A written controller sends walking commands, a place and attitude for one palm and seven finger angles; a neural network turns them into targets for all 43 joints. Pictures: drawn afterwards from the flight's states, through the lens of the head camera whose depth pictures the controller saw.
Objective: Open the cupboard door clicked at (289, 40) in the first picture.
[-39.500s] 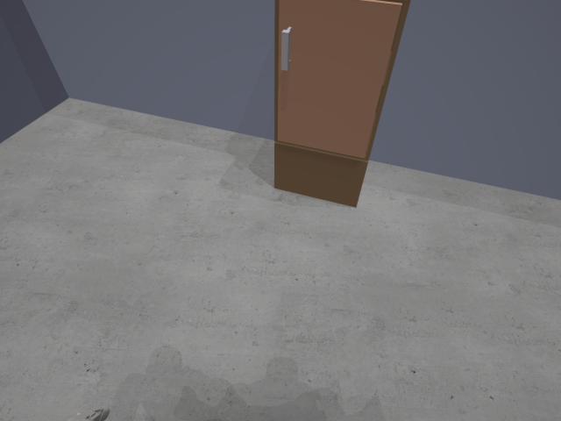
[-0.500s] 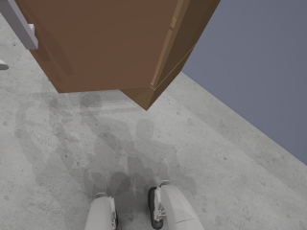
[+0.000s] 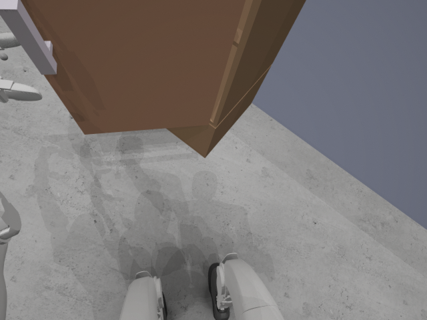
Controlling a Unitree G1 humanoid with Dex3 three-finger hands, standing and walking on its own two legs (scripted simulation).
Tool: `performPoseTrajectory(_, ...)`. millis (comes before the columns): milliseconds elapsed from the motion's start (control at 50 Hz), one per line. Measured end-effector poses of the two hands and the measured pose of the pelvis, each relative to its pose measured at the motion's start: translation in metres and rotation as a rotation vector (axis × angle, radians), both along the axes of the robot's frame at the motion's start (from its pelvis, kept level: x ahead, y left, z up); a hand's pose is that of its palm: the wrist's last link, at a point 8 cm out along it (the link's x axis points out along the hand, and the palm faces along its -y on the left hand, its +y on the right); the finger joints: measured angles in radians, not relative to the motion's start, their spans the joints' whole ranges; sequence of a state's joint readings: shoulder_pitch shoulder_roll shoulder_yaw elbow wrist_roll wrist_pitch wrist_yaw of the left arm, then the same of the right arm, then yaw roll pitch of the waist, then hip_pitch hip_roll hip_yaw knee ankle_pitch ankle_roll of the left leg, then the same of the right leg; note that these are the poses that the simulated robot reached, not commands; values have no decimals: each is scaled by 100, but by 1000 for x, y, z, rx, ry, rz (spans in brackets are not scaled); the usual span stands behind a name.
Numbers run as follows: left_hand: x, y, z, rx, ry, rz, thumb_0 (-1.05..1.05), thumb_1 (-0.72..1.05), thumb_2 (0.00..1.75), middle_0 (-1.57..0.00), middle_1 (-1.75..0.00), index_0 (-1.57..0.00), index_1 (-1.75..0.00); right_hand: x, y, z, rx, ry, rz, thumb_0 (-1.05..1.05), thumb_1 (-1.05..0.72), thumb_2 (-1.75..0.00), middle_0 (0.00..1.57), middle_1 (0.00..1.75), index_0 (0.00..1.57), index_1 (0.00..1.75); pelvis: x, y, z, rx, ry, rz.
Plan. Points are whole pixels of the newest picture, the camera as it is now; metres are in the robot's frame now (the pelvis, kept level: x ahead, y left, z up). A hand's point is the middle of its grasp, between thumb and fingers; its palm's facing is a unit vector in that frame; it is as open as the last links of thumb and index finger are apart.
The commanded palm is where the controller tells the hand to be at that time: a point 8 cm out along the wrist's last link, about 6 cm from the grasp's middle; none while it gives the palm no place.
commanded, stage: slide the fingers in behind the handle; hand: left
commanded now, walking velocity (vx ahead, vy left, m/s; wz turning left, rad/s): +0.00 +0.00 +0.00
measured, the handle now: (32, 30) +0.60 +0.24 +0.07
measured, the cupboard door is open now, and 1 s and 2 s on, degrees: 47 47 47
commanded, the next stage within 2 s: close the thumb around the handle in 1.14 s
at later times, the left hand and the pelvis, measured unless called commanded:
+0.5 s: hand (28, 56) +0.54 +0.23 +0.07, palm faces +0.04 -1.00 -0.03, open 14.0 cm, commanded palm +0.52 +0.26 +0.07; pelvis +0.01 +0.00 +0.00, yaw +1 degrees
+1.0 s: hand (42, 58) +0.54 +0.21 +0.07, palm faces +0.05 -1.00 -0.03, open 13.9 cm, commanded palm +0.52 +0.25 +0.07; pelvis +0.00 -0.01 +0.00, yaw +1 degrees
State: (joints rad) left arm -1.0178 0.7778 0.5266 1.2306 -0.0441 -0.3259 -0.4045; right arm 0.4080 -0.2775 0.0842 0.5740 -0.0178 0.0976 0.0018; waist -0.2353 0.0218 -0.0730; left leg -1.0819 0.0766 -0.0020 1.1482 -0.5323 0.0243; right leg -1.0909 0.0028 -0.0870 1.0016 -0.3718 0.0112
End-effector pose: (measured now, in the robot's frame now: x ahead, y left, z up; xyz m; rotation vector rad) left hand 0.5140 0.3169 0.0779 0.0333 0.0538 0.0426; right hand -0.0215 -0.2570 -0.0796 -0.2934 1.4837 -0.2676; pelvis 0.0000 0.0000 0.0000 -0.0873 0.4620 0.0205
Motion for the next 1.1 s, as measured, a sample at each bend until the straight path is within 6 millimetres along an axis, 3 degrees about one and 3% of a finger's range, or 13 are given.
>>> performPoseTrajectory(660, 2, -44, -3, -9, -15, 0, -2, -50, 30, -30, -120, -30, -120, 17, -3, -6, 32, -39, 6, 1, -91, -90, 20, 30, 21, 30, 7, -4, 4, 16, -13, 0)
performPoseTrajectory(1100, 0, -49, -1, 0, -24, 11, -2, -50, 30, -30, -120, -30, -120, 11, -10, -7, 24, -39, 11, 1, -91, -90, 20, 30, 21, 30, 3, -8, 2, 22, -16, 2)
